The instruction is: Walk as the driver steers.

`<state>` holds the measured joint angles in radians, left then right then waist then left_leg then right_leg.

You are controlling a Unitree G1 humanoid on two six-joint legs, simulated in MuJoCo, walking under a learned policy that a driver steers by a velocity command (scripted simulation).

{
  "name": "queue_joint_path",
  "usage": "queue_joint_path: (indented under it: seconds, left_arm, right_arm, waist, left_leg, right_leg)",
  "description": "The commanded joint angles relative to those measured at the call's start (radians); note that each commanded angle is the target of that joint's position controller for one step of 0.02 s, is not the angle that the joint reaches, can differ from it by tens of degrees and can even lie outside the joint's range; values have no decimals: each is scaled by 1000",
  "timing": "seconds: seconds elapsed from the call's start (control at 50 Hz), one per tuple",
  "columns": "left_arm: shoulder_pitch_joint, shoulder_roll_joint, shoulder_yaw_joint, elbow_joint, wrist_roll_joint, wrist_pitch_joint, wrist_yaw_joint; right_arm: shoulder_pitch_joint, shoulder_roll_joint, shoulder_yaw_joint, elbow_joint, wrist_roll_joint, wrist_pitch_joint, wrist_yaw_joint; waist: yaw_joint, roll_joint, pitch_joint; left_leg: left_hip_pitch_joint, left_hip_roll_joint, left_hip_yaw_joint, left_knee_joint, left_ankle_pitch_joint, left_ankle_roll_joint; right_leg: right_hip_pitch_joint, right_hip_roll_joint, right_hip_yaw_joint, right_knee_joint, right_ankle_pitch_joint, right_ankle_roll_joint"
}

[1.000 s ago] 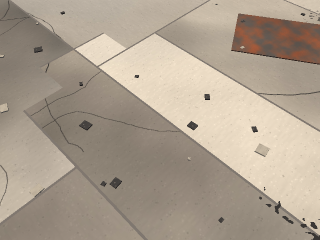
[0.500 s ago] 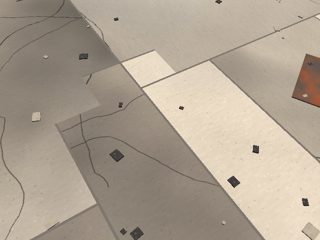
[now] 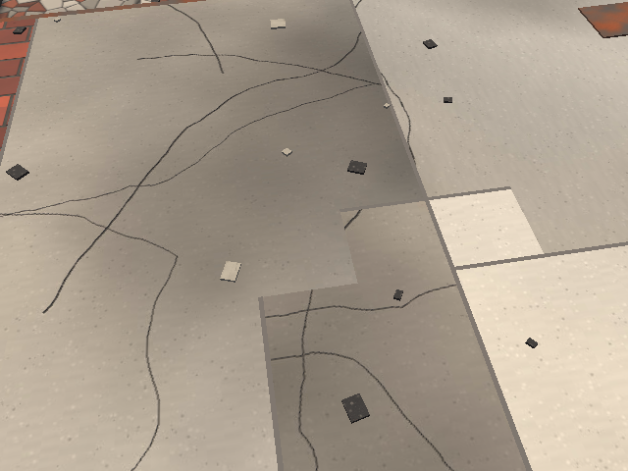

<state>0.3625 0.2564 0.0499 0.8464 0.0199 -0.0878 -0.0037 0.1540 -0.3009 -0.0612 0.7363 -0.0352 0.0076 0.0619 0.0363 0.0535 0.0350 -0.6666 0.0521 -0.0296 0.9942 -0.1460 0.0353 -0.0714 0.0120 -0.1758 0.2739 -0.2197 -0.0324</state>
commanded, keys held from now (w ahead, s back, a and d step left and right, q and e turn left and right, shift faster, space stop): w+q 0.46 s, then w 0.50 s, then w+q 0.04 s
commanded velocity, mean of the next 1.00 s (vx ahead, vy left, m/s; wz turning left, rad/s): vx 0.50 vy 0.00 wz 0.41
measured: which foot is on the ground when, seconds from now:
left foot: up 0.00-0.18, down 0.20-0.78, up 0.80-1.00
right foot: down 0.00-0.20, up 0.22-0.74, down 0.76-1.00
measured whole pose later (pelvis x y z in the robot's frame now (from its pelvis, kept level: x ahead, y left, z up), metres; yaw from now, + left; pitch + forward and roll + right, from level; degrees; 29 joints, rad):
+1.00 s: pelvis +0.56 +0.12 +0.00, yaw +23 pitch +0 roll -1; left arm 0.36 0.25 0.04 0.86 0.01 -0.07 -0.02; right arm 0.24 -0.27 -0.03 0.81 -0.04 -0.04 0.03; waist 0.01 0.04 0.03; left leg -0.56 0.03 -0.04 1.04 -0.25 0.05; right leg -0.14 0.07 -0.07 0.32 -0.19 -0.08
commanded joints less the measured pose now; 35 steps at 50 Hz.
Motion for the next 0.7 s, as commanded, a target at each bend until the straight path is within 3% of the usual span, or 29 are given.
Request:
queue_joint_path:
  seconds: [0.02,0.1,0.14,0.18,0.2,0.22,0.24,0.26,0.28,0.3,0.32,0.36,0.4,0.46,0.54,0.62,0.66,0.7]
  left_arm:
    - [-30,118,24,-54,-2,-16,0]
    - [27,152,34,-27,-2,-3,10]
    - [47,173,37,-13,0,12,16]
    - [55,205,42,-5,1,31,21]
    - [43,208,40,-13,-3,39,22]
    - [48,174,29,-48,4,40,19]
    - [62,64,7,-130,5,34,-4]
    - [-77,152,23,-153,15,29,-4]
    - [-125,137,18,-171,-3,19,-8]
    - [-105,124,10,-155,-4,10,-5]
    - [-92,123,12,-144,7,18,-3]
    - [-41,118,11,-132,30,53,-8]
    - [-59,101,9,-141,31,73,-15]
    - [-181,93,6,-180,28,78,-16]
    - [-300,82,-1,-207,24,69,-22]
    - [-410,75,-10,-242,15,55,-31]
    - [-424,84,-9,-253,12,47,-33]
    - [-338,103,-1,-230,12,40,-26]
  right_arm:
    - [-87,-5,12,-89,3,-14,15]
    - [-185,-10,17,-129,-4,-15,25]
    - [-184,-21,12,-136,-12,-13,20]
    - [-72,-46,-4,-109,-18,-18,6]
    - [89,-68,-19,-57,-24,-28,-6]
    - [255,-148,-48,-16,-31,-32,-24]
    - [212,-268,-73,-37,-7,-27,-37]
    - [267,-248,-73,-48,16,-17,-45]
    - [228,-213,-65,-22,19,-17,-55]
    - [185,-158,-51,-15,25,-22,-58]
    - [141,-131,-42,-20,27,-30,-60]
    - [104,-98,-28,-28,34,-46,-58]
    - [132,-114,-33,-14,36,-59,-53]
    - [196,-128,-38,5,32,-63,-53]
    - [278,-109,-31,41,35,-71,-56]
    - [348,-110,-25,75,25,-76,-67]
    - [351,-122,-24,86,19,-76,-74]
    - [310,-137,-25,88,17,-78,-80]
  waist:
    - [-11,-136,23]
    - [16,-137,46]
    - [9,-145,33]
    - [-46,-157,-49]
    - [-119,-120,-141]
    - [-181,-14,-262]
    - [-99,223,-324]
    - [-178,55,-323]
    - [-144,15,-187]
    - [-96,-35,-103]
    - [-54,-49,-66]
    - [-6,-26,-77]
    - [-2,-30,-68]
    - [-39,-22,-14]
    - [-89,-2,3]
    - [-134,0,21]
    - [-128,9,33]
    - [-75,22,19]
  left_leg:
    - [11,17,38,-155,115,-1]
    - [63,1,111,-315,57,38]
    - [111,-40,146,-362,-41,71]
    - [265,-119,173,-404,-139,118]
    - [470,-156,166,-479,-103,149]
    - [740,-1,-58,-517,-222,198]
    - [1002,278,-597,-613,-227,329]
    - [998,285,-697,-694,-126,338]
    - [902,258,-514,-686,23,319]
    - [759,210,-411,-692,175,284]
    - [661,155,-337,-703,260,254]
    - [559,101,-269,-730,336,244]
    - [521,74,-250,-757,323,250]
    - [514,57,-268,-797,231,238]
    - [605,53,-248,-792,296,199]
    - [698,76,-247,-758,402,181]
    - [728,100,-257,-741,453,169]
    - [714,102,-236,-681,616,136]
  right_leg:
    - [-21,-244,69,-126,299,-107]
    - [63,-278,13,-92,373,-86]
    - [125,-290,-22,-4,579,-73]
    - [154,-292,-58,228,870,-64]
    - [82,-272,-86,449,833,-44]
    - [-135,-247,-88,749,503,-12]
    - [-582,-49,-24,1067,-351,54]
    - [-694,-38,169,1132,-306,51]
    - [-732,-91,190,1095,-190,39]
    - [-670,-123,187,995,-129,37]
    - [-603,-141,193,932,-120,43]
    - [-503,-144,193,876,-120,65]
    - [-512,-133,179,822,-81,80]
    - [-593,-129,175,703,34,95]
    - [-631,-112,170,525,185,81]
    - [-617,-76,147,394,220,46]
    - [-574,-56,146,338,187,17]
    - [-420,-17,136,278,114,-20]
Keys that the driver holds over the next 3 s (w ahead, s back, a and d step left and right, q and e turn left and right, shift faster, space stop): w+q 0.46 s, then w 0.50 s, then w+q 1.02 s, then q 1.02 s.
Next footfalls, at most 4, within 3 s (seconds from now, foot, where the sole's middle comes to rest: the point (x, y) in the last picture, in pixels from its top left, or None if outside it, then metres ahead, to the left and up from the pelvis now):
0.20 left None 0.26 0.12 -0.78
0.76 right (320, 407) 0.62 0.07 -0.78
1.28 left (201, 333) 0.79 0.36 -0.78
1.82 right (200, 224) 1.14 0.42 -0.78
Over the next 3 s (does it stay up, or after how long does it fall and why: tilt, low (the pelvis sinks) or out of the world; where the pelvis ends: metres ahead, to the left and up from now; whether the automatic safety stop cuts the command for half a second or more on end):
stays up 1.14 0.57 0.00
